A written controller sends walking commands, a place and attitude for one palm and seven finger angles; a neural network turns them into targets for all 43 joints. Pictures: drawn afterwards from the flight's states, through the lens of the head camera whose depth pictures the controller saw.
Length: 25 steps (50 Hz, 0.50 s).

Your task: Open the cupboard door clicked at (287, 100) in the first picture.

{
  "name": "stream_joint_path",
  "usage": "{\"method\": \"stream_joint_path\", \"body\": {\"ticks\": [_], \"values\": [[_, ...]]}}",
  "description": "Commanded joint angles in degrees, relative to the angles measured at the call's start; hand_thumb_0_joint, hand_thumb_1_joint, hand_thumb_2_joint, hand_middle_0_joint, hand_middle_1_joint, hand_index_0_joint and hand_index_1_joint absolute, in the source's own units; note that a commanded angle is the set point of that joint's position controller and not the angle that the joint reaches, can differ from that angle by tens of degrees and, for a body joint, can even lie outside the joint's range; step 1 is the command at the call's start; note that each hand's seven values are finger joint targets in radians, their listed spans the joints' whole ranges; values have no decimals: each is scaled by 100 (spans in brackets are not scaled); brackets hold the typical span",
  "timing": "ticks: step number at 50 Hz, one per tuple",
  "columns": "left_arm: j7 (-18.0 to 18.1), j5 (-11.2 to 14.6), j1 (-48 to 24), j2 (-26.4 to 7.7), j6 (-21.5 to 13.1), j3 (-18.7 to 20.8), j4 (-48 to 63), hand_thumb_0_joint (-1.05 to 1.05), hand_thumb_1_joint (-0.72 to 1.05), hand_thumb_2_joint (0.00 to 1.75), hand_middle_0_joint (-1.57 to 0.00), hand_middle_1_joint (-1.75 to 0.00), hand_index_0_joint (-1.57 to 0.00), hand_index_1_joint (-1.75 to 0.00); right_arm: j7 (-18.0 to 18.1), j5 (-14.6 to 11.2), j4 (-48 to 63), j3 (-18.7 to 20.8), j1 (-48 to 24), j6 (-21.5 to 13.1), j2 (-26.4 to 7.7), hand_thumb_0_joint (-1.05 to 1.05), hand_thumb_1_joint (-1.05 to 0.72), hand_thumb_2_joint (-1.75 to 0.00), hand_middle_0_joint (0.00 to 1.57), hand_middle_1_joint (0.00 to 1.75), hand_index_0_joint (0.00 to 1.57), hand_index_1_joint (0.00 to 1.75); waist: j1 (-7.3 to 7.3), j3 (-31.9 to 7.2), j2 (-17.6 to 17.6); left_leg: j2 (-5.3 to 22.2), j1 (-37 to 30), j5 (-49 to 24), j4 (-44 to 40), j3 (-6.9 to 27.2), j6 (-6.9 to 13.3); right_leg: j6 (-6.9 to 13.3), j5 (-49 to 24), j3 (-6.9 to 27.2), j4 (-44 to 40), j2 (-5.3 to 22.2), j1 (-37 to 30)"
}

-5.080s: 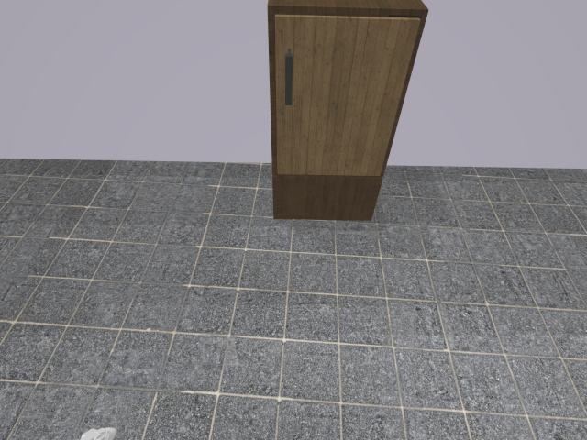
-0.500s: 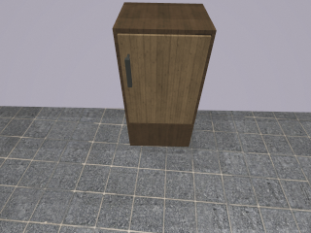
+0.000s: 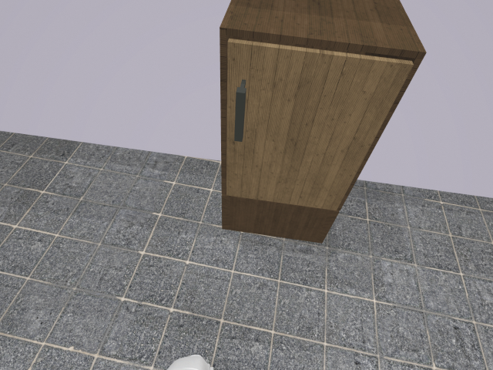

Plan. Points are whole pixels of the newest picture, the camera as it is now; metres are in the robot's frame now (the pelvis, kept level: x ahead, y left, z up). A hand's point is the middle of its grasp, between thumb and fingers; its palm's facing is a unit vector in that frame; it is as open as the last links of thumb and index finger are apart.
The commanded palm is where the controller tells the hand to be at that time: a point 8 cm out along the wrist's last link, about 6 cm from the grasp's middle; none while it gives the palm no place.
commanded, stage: take the last steps up to it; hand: left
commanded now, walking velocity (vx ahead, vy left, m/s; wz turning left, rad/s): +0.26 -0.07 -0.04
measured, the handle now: (241, 111) +0.72 +0.09 -0.03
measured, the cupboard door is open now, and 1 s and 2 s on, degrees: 0 0 0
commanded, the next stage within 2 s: come to a stop and stand still in 0.26 s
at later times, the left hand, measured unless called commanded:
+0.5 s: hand (193, 299) +0.26 +0.13 -0.14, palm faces -0.01 -0.98 -0.22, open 7.4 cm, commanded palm none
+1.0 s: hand (141, 341) +0.18 +0.21 -0.16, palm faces +0.07 -0.98 -0.18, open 7.4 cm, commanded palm none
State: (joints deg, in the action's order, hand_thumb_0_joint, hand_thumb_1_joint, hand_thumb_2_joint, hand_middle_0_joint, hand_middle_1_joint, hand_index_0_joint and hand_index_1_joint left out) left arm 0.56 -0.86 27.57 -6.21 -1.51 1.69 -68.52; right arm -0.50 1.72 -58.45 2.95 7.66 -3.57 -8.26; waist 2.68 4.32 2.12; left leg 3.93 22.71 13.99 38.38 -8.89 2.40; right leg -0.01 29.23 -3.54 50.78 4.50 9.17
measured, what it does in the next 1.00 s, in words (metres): walks ahead: right foot, then left foot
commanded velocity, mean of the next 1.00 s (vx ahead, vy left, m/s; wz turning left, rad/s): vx -0.02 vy -0.03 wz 0.00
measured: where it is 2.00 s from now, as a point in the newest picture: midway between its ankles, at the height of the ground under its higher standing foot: outside the picture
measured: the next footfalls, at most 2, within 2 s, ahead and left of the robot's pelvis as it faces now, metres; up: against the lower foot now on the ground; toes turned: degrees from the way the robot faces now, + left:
right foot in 0.38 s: +0.25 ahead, -0.15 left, +0.00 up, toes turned -9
left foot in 0.80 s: +0.23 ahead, +0.05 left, +0.00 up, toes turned +3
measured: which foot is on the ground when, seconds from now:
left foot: down 0.00-0.40, up 0.42-0.78, down 0.80-1.00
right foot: up 0.00-0.36, down 0.38-0.82, up 0.84-1.00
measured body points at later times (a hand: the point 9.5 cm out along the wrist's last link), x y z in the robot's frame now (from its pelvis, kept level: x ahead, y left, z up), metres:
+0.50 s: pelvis +0.16 -0.04 +0.01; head +0.18 -0.07 +0.46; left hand +0.26 +0.18 -0.12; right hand +0.13 -0.27 -0.16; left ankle +0.09 +0.09 -0.67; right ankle +0.21 -0.14 -0.72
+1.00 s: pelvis +0.16 +0.02 +0.03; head +0.17 +0.05 +0.47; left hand +0.18 +0.26 -0.15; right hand +0.24 -0.21 -0.10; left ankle +0.17 +0.10 -0.72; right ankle +0.12 -0.14 -0.66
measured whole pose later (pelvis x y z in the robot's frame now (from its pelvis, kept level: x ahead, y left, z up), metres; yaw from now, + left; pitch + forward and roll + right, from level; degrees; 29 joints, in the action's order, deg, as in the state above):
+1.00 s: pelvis +0.16 +0.02 +0.03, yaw +0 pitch +0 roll -2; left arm 0.7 -1.0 13.6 -13.5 3.0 3.6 -60.5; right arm 2.1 1.3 -57.9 1.2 9.3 0.1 -7.4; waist 1.6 2.0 3.5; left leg 0.9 12.8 12.2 25.1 -4.3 2.8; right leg -2.4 22.5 1.0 54.2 0.8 22.1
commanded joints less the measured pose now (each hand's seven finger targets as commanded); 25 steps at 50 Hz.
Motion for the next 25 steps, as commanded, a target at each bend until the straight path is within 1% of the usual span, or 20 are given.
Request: {"method": "stream_joint_path", "body": {"ticks": [1,2,3,5,9,10,11,13,14,15,16,17,18,19,20,21,22,23,24,25], "values": [[-56,-54,-661,-528,-123,139,681,0,90,90,-20,-30,-20,-30,172,-40,-156,178,1255,10,-902,0,-90,-90,20,30,20,30,-612,-66,-732,1963,-1411,753,-2739,2491,753,77,-669,307,2205,356,2575],[-84,-91,-554,-396,-71,147,648,0,90,90,-20,-30,-20,-30,185,-27,-119,117,1088,-27,-730,0,-90,-90,20,30,20,30,-445,46,-697,1761,-1052,425,-2782,1995,630,25,-820,285,1928,419,2317],[-94,-104,-424,-304,-18,141,608,0,90,90,-20,-30,-20,-30,193,-35,-118,74,1017,-67,-599,0,-90,-90,20,30,20,30,-323,23,-766,1561,-866,-1,-2780,1556,556,-12,-980,233,1649,418,2093],[-98,-95,-324,-221,69,159,668,0,90,90,-20,-30,-20,-30,191,-32,-23,101,933,-77,-540,0,-90,-90,20,30,20,30,-209,-21,-854,1377,-714,-351,-2802,1062,592,-89,-1178,117,1035,412,1896],[-136,-88,-838,-318,111,164,928,0,90,90,-20,-30,-20,-30,168,-28,-4,118,962,-51,-700,0,-90,-90,20,30,20,30,-233,112,-867,1273,-913,-593,-2851,778,639,-190,-1563,-35,-99,361,1892],[-136,-82,-1032,-365,117,165,1013,0,90,90,-20,-30,-20,-30,160,-20,-8,138,993,-28,-749,0,-90,-90,20,30,20,30,-278,168,-915,1295,-951,-573,-2819,778,651,-200,-1586,-68,-368,349,1859],[-141,-71,-1217,-439,107,173,1085,0,90,90,-20,-30,-20,-30,153,-16,-31,141,1073,-11,-754,0,-90,-90,20,30,20,30,-322,201,-851,1300,-1001,-603,-2817,868,671,-176,-1634,-81,-511,297,1839],[-146,-67,-1436,-505,102,185,1215,0,90,90,-20,-30,-20,-30,151,8,-28,174,1029,26,-871,0,-90,-90,20,30,20,30,-306,262,-870,1394,-1089,-652,-2666,846,671,-162,-1560,-129,-910,261,1713],[-153,-71,-1495,-532,84,184,1244,0,90,90,-20,-30,-20,-30,152,17,-38,186,1042,49,-912,0,-90,-90,20,30,20,30,-333,177,-882,1369,-1190,-722,-2496,822,628,-146,-1505,-202,-1152,183,1548],[-159,-76,-1498,-567,55,189,1254,0,90,90,-20,-30,-20,-30,152,20,-47,194,1051,75,-942,0,-90,-90,20,30,20,30,-321,133,-859,1341,-1156,-713,-2266,801,560,-128,-1535,-287,-1402,95,1258],[-159,-73,-1391,-622,31,198,1227,0,90,90,-20,-30,-20,-30,146,16,-69,181,1069,99,-906,0,-90,-90,20,30,20,30,-260,108,-724,1223,-1034,-649,-2028,755,471,-79,-1717,-391,-1716,-47,877],[-150,-76,-1058,-702,-11,223,1122,0,90,90,-20,-30,-20,-30,143,10,-90,160,1052,112,-860,0,-90,-90,20,30,20,30,-85,-36,-562,1031,-896,-574,-1566,616,310,-38,-1956,-469,-2126,-145,282],[-124,-87,-595,-959,-88,271,970,0,90,90,-20,-30,-20,-30,124,-29,-114,114,1085,100,-744,0,-90,-90,20,30,20,30,130,-305,-75,670,-541,-474,-631,273,88,88,-2180,-71,-2444,113,-546],[-48,-118,-199,-1441,-178,350,850,0,90,90,-20,-30,-20,-30,100,-83,-66,16,1330,62,-352,0,-90,-90,20,30,20,30,179,-755,1177,18,447,660,738,-162,-198,548,-3445,1518,-2771,1377,-1534],[-13,-3,-23,-1657,-159,311,876,0,90,90,-20,-30,-20,-30,153,-122,13,-17,1313,132,-458,0,-90,-90,20,30,20,30,195,-1025,1128,-170,307,2260,1617,284,-279,1053,-4793,2048,-3138,2024,-1259],[49,10,-481,-1482,-161,253,932,0,90,90,-20,-30,-20,-30,201,-141,-26,-23,1210,228,-431,0,-90,-90,20,30,20,30,37,-982,1082,-27,62,2207,1841,724,-292,1128,-5665,1848,-3148,1951,-699],[94,-11,-969,-1361,-135,205,1029,0,90,90,-20,-30,-20,-30,219,-154,-100,-39,1218,266,-391,0,-90,-90,20,30,20,30,-107,-746,900,42,25,2000,1895,858,-336,1207,-6068,1603,-3018,1879,-415],[138,-28,-1311,-1288,-88,198,1133,0,90,90,-20,-30,-20,-30,227,-175,-201,-46,1246,325,-379,0,-90,-90,20,30,20,30,-202,-700,571,82,-83,1819,1794,910,-373,1199,-6308,1203,-2865,1755,-239],[165,-37,-1416,-1273,-34,191,1192,0,90,90,-20,-30,-20,-30,228,-189,-232,-34,1195,402,-338,0,-90,-90,20,30,20,30,-216,-693,301,-1,-195,1701,1676,871,-404,1124,-6413,940,-2786,1627,-96],[180,-39,-1481,-1319,18,207,1216,0,90,90,-20,-30,-20,-30,223,-186,-245,-23,1215,491,-328,0,-90,-90,20,30,20,30,-237,-707,355,-52,-217,1622,1638,824,-442,1082,-6236,764,-2809,1597,-54]]}}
